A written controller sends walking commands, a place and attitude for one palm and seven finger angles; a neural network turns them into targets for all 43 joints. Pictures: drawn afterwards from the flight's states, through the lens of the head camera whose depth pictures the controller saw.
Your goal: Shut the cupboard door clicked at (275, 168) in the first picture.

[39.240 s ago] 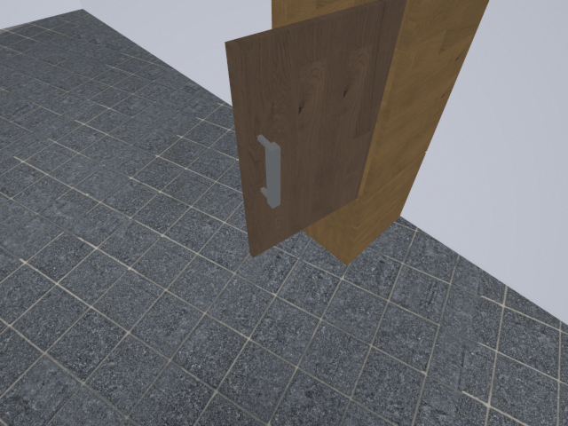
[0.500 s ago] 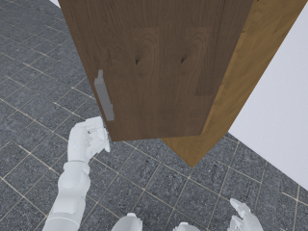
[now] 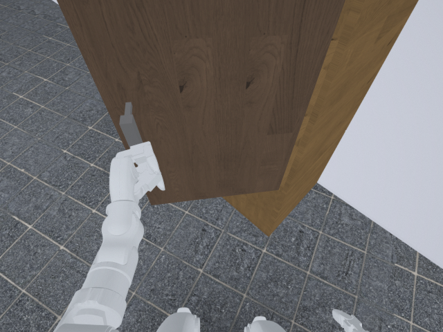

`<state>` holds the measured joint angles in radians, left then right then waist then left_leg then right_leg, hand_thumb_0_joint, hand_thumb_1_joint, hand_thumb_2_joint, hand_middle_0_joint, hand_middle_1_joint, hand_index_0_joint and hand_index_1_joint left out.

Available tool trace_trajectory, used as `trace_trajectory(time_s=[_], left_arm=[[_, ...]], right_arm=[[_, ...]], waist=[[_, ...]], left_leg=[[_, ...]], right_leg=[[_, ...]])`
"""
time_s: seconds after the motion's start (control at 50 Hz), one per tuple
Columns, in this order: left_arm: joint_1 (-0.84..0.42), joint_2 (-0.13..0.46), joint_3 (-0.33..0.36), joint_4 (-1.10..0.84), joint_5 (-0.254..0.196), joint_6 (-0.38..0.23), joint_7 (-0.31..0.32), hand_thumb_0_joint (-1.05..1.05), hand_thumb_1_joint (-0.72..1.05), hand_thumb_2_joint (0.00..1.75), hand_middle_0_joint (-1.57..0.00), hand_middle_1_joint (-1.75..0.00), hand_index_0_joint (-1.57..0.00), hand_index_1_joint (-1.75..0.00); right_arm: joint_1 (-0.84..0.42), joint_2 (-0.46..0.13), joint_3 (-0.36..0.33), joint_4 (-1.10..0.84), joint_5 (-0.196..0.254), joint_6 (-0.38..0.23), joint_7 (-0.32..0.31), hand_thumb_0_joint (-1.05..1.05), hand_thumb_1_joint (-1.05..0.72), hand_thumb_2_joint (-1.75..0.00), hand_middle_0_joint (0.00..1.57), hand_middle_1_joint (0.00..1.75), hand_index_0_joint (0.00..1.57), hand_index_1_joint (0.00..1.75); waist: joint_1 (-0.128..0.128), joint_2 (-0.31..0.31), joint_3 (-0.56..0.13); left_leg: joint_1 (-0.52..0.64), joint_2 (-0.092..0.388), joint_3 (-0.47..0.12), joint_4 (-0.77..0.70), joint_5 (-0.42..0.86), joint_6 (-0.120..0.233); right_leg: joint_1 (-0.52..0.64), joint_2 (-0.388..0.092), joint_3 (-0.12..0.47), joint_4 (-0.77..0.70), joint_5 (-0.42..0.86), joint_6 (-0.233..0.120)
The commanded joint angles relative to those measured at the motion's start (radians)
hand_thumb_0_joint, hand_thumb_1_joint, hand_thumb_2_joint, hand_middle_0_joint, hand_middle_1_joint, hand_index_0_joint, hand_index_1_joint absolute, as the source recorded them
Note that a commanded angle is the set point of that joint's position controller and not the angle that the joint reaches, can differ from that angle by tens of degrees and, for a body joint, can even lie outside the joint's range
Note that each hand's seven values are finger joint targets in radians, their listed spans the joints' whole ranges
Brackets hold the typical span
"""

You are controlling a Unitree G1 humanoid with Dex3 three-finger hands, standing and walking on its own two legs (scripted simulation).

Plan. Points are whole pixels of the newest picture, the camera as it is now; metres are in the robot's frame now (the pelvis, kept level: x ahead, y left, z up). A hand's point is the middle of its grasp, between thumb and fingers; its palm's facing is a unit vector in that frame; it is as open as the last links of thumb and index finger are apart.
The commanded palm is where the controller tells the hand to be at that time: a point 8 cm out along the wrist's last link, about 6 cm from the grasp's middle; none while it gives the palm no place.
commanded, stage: bring the fist close to the handle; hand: left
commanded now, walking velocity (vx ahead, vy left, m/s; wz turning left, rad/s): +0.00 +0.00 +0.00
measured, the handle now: (138, 141) +0.47 +0.18 +0.05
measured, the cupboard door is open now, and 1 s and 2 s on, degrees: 52 44 31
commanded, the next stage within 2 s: push the door shut along its arc in 0.22 s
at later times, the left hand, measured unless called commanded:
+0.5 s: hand (159, 171) +0.39 +0.13 +0.05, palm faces +0.09 -1.00 -0.03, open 3.1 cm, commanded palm +0.38 +0.18 +0.05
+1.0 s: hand (162, 146) +0.45 +0.13 +0.05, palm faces -0.02 -1.00 -0.05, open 3.1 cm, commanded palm +0.45 +0.17 +0.05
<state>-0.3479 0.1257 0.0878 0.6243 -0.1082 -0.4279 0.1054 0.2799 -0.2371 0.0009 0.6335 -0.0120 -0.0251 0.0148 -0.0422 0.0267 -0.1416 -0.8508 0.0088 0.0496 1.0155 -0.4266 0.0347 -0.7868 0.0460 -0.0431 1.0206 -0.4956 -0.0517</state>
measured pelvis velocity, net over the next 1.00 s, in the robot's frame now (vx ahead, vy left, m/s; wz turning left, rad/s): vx -0.01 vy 0.01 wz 0.01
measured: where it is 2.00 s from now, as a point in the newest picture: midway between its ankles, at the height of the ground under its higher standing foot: outside the picture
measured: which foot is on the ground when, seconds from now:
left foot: down 0.00-1.00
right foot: down 0.00-1.00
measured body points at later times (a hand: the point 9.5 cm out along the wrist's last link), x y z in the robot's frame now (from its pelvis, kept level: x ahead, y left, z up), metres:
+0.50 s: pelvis -0.01 +0.00 +0.00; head +0.06 +0.00 +0.44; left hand +0.38 +0.18 +0.06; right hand +0.12 -0.24 -0.12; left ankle +0.04 +0.10 -0.67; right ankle +0.00 -0.09 -0.67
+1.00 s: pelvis -0.01 +0.01 -0.01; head +0.08 +0.01 +0.43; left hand +0.45 +0.18 +0.06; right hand +0.03 -0.26 -0.14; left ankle +0.04 +0.10 -0.67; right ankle +0.00 -0.09 -0.67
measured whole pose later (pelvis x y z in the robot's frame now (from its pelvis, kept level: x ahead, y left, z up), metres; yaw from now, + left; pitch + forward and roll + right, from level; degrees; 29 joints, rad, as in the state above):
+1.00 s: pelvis -0.01 +0.01 -0.01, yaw +1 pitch +19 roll -2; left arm -0.79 0.27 0.16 1.12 -0.11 -0.49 -0.06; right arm 0.35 -0.27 0.00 0.70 -0.01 -0.03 0.01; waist -0.11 0.04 -0.13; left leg -0.99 0.01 0.03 1.08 -0.42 0.04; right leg -0.91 0.04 -0.07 1.07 -0.49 -0.05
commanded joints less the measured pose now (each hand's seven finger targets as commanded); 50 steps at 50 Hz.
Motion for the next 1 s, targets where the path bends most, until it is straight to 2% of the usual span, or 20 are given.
trace_trajectory(time_s=[0.0, 0.04, 0.08, 0.1, 0.14, 0.18, 0.24, 0.32, 0.38, 0.44, 0.54, 0.6, 0.64, 0.7, 0.74, 0.78, 0.9, 0.94, 0.96, 0.98], left_arm=[[-0.254, 0.099, 0.026, -0.224, -0.007, -0.085, 0.000, 0.00, 0.90, 0.90, -1.30, -1.50, -1.30, -1.50], [-0.266, 0.122, 0.039, -0.234, -0.009, -0.094, -0.002, 0.00, 0.90, 0.90, -1.30, -1.50, -1.30, -1.50], [-0.306, 0.083, 0.004, -0.216, -0.009, -0.098, -0.003, 0.00, 0.90, 0.90, -1.30, -1.50, -1.30, -1.50], [-0.325, 0.104, 0.024, -0.208, -0.012, -0.103, -0.002, 0.00, 0.90, 0.90, -1.30, -1.50, -1.30, -1.50], [-0.341, 0.110, 0.019, -0.243, -0.006, -0.116, -0.003, 0.00, 0.90, 0.90, -1.30, -1.50, -1.30, -1.50], [-0.311, 0.073, -0.008, -0.229, -0.007, -0.117, -0.005, 0.00, 0.90, 0.90, -1.30, -1.50, -1.30, -1.50], [-0.311, 0.102, 0.018, -0.180, -0.007, -0.104, -0.004, 0.00, 0.90, 0.90, -1.30, -1.50, -1.30, -1.50], [-0.335, 0.094, 0.013, -0.174, -0.003, -0.098, -0.001, 0.00, 0.90, 0.90, -1.30, -1.50, -1.30, -1.50], [-0.442, 0.129, 0.027, -0.136, 0.009, -0.105, -0.004, 0.00, 0.90, 0.90, -1.30, -1.50, -1.30, -1.50], [-0.523, 0.160, 0.055, -0.089, 0.005, -0.117, -0.018, 0.00, 0.90, 0.90, -1.30, -1.50, -1.30, -1.50], [-0.584, 0.168, 0.059, 0.017, 0.003, -0.119, -0.064, 0.00, 0.90, 0.90, -1.30, -1.50, -1.30, -1.50], [-0.645, 0.172, 0.060, 0.067, -0.003, -0.119, -0.090, 0.00, 0.90, 0.90, -1.30, -1.50, -1.30, -1.50], [-0.692, 0.181, 0.058, 0.084, 0.000, -0.124, -0.107, 0.00, 0.90, 0.90, -1.30, -1.50, -1.30, -1.50], [-0.769, 0.170, 0.040, 0.140, -0.005, -0.129, -0.129, 0.00, 0.90, 0.90, -1.30, -1.50, -1.30, -1.50], [-0.824, 0.181, 0.040, 0.152, -0.002, -0.137, -0.139, 0.00, 0.90, 0.90, -1.30, -1.50, -1.30, -1.50], [-0.870, 0.163, 0.022, 0.191, -0.003, -0.135, -0.149, 0.00, 0.90, 0.90, -1.30, -1.50, -1.30, -1.50], [-0.960, 0.219, 0.055, 0.246, -0.012, -0.138, -0.181, 0.00, 0.90, 0.90, -1.30, -1.50, -1.30, -1.50], [-0.980, 0.263, 0.085, 0.280, -0.010, -0.134, -0.190, 0.00, 0.90, 0.90, -1.30, -1.50, -1.30, -1.50], [-0.999, 0.279, 0.096, 0.287, -0.009, -0.133, -0.194, 0.00, 0.90, 0.90, -1.30, -1.50, -1.30, -1.50], [-0.986, 0.307, 0.115, 0.310, -0.005, -0.130, -0.200, 0.00, 0.90, 0.90, -1.30, -1.50, -1.30, -1.50]], right_arm=[[0.008, -0.127, -0.054, -0.127, 0.005, -0.028, -0.003, 0.00, -0.90, -0.90, 0.20, 0.30, 0.20, 0.30], [0.009, -0.133, -0.055, -0.124, 0.006, -0.027, -0.008, 0.00, -0.90, -0.90, 0.20, 0.30, 0.20, 0.30], [0.003, -0.127, -0.054, -0.114, 0.006, -0.029, -0.010, 0.00, -0.90, -0.90, 0.20, 0.30, 0.20, 0.30], [0.005, -0.131, -0.056, -0.107, 0.005, -0.031, -0.013, 0.00, -0.90, -0.90, 0.20, 0.30, 0.20, 0.30], [0.003, -0.135, -0.059, -0.109, 0.004, -0.036, -0.015, 0.00, -0.90, -0.90, 0.20, 0.30, 0.20, 0.30], [0.002, -0.130, -0.059, -0.103, 0.006, -0.039, -0.012, 0.00, -0.90, -0.90, 0.20, 0.30, 0.20, 0.30], [0.008, -0.139, -0.058, -0.100, 0.005, -0.038, -0.013, 0.00, -0.90, -0.90, 0.20, 0.30, 0.20, 0.30], [-0.008, -0.132, -0.053, -0.111, 0.007, -0.033, -0.013, 0.00, -0.90, -0.90, 0.20, 0.30, 0.20, 0.30], [0.005, -0.135, -0.052, -0.093, 0.006, -0.031, -0.017, 0.00, -0.90, -0.90, 0.20, 0.30, 0.20, 0.30], [0.017, -0.141, -0.052, -0.084, 0.005, -0.033, -0.021, 0.00, -0.90, -0.90, 0.20, 0.30, 0.20, 0.30], [0.048, -0.147, -0.054, -0.071, 0.007, -0.035, -0.017, 0.00, -0.90, -0.90, 0.20, 0.30, 0.20, 0.30], [0.068, -0.149, -0.057, -0.061, 0.009, -0.032, -0.013, 0.00, -0.90, -0.90, 0.20, 0.30, 0.20, 0.30], [0.084, -0.156, -0.059, -0.058, 0.009, -0.030, -0.013, 0.00, -0.90, -0.90, 0.20, 0.30, 0.20, 0.30], [0.093, -0.160, -0.061, -0.044, 0.013, -0.029, -0.014, 0.00, -0.90, -0.90, 0.20, 0.30, 0.20, 0.30], [0.110, -0.166, -0.064, -0.037, 0.011, -0.031, -0.014, 0.00, -0.90, -0.90, 0.20, 0.30, 0.20, 0.30], [0.124, -0.170, -0.066, -0.024, 0.011, -0.031, -0.012, 0.00, -0.90, -0.90, 0.20, 0.30, 0.20, 0.30], [0.154, -0.184, -0.065, -0.011, 0.009, -0.031, -0.009, 0.00, -0.90, -0.90, 0.20, 0.30, 0.20, 0.30], [0.169, -0.191, -0.063, -0.010, 0.008, -0.030, -0.009, 0.00, -0.90, -0.90, 0.20, 0.30, 0.20, 0.30], [0.172, -0.192, -0.062, -0.005, 0.009, -0.029, -0.009, 0.00, -0.90, -0.90, 0.20, 0.30, 0.20, 0.30], [0.177, -0.193, -0.060, -0.009, 0.010, -0.027, -0.009, 0.00, -0.90, -0.90, 0.20, 0.30, 0.20, 0.30]], waist=[[0.006, -0.063, -0.328], [0.001, -0.058, -0.313], [-0.017, -0.052, -0.288], [-0.017, -0.065, -0.285], [-0.014, -0.020, -0.332], [-0.010, 0.001, -0.343], [-0.011, -0.049, -0.311], [-0.007, -0.037, -0.312], [-0.033, -0.038, -0.300], [-0.041, -0.031, -0.323], [-0.043, -0.004, -0.373], [-0.062, -0.040, -0.368], [-0.067, -0.002, -0.372], [-0.095, -0.029, -0.340], [-0.098, 0.017, -0.359], [-0.118, 0.008, -0.365], [-0.133, 0.006, -0.399], [-0.132, 0.031, -0.394], [-0.140, 0.014, -0.406], [-0.130, 0.010, -0.402]], left_leg=[[0.231, -0.006, -0.057, -0.110, 0.234, -0.001], [0.231, -0.005, -0.059, -0.109, 0.220, 0.001], [0.234, -0.005, -0.061, -0.108, 0.193, 0.001], [0.227, -0.005, -0.063, -0.105, 0.183, 0.001], [0.266, -0.004, -0.067, -0.103, 0.195, 0.000], [0.301, -0.001, -0.072, -0.107, 0.215, -0.005], [0.268, -0.001, -0.077, -0.112, 0.188, -0.002], [0.257, -0.005, -0.069, -0.118, 0.172, -0.002], [0.250, -0.002, -0.078, -0.105, 0.162, -0.001], [0.244, -0.004, -0.082, -0.095, 0.151, 0.000], [0.258, -0.003, -0.088, -0.082, 0.194, -0.005], [0.241, -0.002, -0.086, -0.072, 0.204, -0.002], [0.256, -0.001, -0.094, -0.072, 0.202, -0.004], [0.244, 0.001, -0.100, -0.069, 0.153, -0.001], [0.269, 0.001, -0.111, -0.067, 0.157, -0.001], [0.285, 0.006, -0.122, -0.066, 0.148, -0.003], [0.264, 0.005, -0.129, -0.052, 0.144, 0.001], [0.249, 0.004, -0.131, -0.047, 0.148, 0.003], [0.235, 0.004, -0.128, -0.039, 0.148, 0.005], [0.208, 0.004, -0.124, -0.036, 0.141, 0.004]], right_leg=[[0.168, -0.031, 0.055, -0.158, 0.379, 0.039], [0.157, -0.029, 0.061, -0.167, 0.357, 0.038], [0.123, -0.030, 0.056, -0.171, 0.324, 0.041], [0.122, -0.031, 0.059, -0.175, 0.312, 0.041], [0.113, -0.028, 0.057, -0.163, 0.312, 0.037], [0.095, -0.026, 0.041, -0.157, 0.320, 0.033], [0.091, -0.023, 0.041, -0.165, 0.291, 0.035], [0.101, -0.028, 0.045, -0.169, 0.278, 0.035], [0.073, -0.027, 0.047, -0.162, 0.274, 0.037], [0.064, -0.025, 0.053, -0.157, 0.263, 0.038], [0.054, -0.021, 0.048, -0.133, 0.304, 0.033], [0.051, -0.021, 0.051, -0.134, 0.321, 0.038], [0.024, -0.019, 0.044, -0.126, 0.303, 0.032], [-0.021, -0.018, 0.045, -0.140, 0.246, 0.034], [-0.051, -0.017, 0.042, -0.132, 0.233, 0.028], [-0.085, -0.015, 0.034, -0.131, 0.210, 0.028], [-0.092, -0.013, 0.039, -0.122, 0.197, 0.027], [-0.099, -0.010, 0.041, -0.114, 0.197, 0.023], [-0.090, -0.011, 0.046, -0.115, 0.201, 0.027], [-0.076, -0.010, 0.051, -0.112, 0.197, 0.026]])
